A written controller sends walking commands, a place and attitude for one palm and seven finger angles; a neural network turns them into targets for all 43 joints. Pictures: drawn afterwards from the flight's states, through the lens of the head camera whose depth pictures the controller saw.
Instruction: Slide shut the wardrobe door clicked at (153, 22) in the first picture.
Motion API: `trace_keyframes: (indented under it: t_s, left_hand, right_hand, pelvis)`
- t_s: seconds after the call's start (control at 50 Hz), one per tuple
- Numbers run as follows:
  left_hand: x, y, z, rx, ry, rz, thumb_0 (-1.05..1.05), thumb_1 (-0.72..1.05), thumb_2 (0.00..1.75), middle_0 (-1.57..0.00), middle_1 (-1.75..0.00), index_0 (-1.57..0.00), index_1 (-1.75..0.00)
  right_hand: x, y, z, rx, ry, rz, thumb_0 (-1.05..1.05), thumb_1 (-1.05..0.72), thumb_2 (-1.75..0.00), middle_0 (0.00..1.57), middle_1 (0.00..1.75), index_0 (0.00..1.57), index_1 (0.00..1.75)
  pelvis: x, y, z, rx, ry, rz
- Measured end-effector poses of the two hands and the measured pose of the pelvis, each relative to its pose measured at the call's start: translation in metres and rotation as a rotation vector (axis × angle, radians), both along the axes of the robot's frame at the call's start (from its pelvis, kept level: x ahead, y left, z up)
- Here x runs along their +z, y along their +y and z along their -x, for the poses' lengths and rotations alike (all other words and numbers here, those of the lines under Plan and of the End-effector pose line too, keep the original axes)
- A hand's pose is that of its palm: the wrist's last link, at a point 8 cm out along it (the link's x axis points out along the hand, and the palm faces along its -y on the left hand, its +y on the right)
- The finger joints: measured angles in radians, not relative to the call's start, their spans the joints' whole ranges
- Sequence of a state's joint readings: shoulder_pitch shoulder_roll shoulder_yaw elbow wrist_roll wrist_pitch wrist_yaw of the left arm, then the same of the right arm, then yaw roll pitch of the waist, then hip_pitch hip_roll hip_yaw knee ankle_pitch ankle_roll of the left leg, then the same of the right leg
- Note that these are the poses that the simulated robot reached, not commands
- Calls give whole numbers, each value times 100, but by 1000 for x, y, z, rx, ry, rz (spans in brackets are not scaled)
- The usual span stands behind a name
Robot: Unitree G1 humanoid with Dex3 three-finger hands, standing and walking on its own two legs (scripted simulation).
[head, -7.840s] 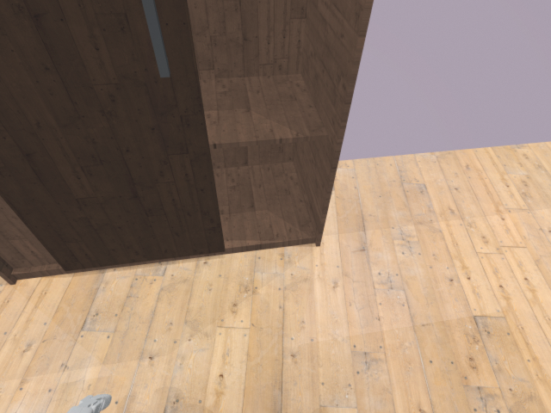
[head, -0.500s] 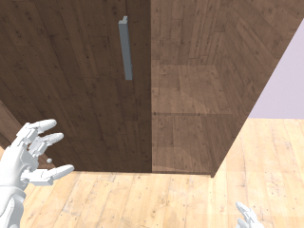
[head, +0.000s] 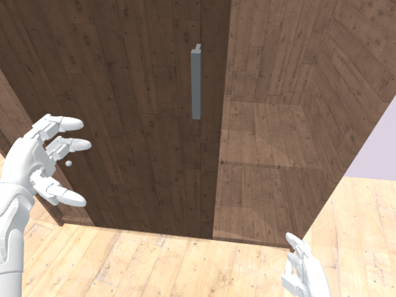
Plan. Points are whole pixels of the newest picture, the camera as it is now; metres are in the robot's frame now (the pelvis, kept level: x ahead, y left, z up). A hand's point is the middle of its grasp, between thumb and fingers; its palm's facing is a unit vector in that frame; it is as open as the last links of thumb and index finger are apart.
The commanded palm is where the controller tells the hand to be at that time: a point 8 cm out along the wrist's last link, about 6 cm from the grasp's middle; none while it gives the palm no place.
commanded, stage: raise the hand with hooked fingers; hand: left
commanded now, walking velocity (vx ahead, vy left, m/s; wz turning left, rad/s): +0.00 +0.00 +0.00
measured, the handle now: (197, 83) +0.56 +0.08 +0.18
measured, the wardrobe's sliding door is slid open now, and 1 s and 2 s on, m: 0.40 0.40 0.40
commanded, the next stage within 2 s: move the hooked fingers beside the handle in 0.64 s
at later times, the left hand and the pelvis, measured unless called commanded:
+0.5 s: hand (74, 147) +0.28 +0.25 +0.21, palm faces +0.10 -0.99 -0.07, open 14.0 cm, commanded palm +0.24 +0.29 +0.21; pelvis +0.00 -0.02 +0.00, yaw -1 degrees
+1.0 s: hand (103, 137) +0.31 +0.22 +0.20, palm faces +0.07 -0.99 -0.07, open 14.0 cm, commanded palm +0.29 +0.26 +0.21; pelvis +0.00 -0.04 +0.00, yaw +0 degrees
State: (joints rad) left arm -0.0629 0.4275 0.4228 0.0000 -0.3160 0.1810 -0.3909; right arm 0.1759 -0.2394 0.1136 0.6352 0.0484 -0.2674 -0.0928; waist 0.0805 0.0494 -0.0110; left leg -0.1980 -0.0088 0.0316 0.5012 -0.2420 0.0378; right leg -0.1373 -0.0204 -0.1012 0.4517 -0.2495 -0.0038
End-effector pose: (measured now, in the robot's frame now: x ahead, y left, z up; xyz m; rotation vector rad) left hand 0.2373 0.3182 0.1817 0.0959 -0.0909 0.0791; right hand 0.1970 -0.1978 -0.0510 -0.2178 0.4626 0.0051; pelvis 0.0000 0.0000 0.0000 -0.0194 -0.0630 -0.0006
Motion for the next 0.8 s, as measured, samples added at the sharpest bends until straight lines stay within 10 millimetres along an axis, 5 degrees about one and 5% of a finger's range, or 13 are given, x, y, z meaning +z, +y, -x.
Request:
trace_keyframes:
  t_s: [0.2,0.4,0.8]
  left_hand:
    - [44,15,-12,24,-48,-12,-1,-50,30,-30,-119,-30,-120]
    - [19,-11,-17,-34,32,19,-1,-50,30,-30,-120,-30,-120]
    - [28,-31,-20,-4,0,9,-1,-50,30,-30,-120,-30,-120]
  right_hand:
    - [-5,-12,9,-14,60,6,2,-90,-89,21,30,20,30]
    - [-6,-42,20,-71,75,13,2,-90,-89,21,30,20,30]
    - [-9,-60,9,-84,43,-15,2,-90,-89,20,30,20,30]
  pelvis:
    - [4,-6,0,6,-12,-4]
    - [4,-16,0,-10,0,-10]
    - [3,-36,-3,-10,-6,-16]
